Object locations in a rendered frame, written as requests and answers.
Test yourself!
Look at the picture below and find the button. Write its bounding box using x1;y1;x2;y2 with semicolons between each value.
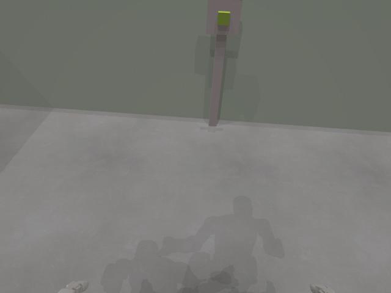
217;11;230;26

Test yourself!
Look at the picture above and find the robot left hand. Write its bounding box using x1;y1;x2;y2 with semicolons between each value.
58;281;89;293

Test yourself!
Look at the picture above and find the panel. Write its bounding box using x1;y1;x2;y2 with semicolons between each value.
206;0;243;126

